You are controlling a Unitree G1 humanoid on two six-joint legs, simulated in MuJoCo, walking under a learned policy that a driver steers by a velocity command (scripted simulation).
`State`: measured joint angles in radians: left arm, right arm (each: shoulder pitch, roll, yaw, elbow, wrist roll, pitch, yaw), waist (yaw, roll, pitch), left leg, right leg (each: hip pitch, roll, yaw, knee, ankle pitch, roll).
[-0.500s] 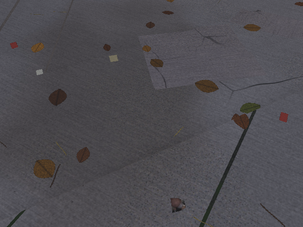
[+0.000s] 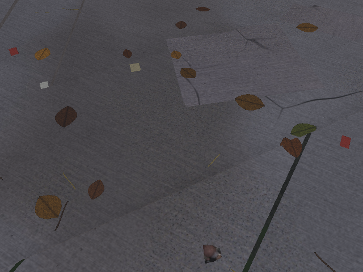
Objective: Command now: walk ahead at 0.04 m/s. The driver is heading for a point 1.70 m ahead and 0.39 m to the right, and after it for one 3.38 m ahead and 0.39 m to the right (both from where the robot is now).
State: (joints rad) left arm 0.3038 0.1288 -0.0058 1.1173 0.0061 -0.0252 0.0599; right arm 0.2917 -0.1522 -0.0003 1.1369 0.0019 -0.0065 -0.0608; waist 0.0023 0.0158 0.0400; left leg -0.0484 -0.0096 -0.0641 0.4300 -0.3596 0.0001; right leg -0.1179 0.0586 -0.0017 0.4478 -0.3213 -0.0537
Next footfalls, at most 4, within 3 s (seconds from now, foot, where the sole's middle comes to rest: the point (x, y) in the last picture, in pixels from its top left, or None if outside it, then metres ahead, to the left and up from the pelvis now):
0.64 left None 0.04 0.12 -0.77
1.08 right None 0.35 -0.03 -0.77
1.62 left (203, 216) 0.71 -0.04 -0.77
2.18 right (270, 182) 0.87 -0.33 -0.77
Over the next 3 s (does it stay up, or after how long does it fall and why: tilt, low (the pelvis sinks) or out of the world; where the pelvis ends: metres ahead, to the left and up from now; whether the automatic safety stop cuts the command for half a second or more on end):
stays up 1.17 -0.21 -0.04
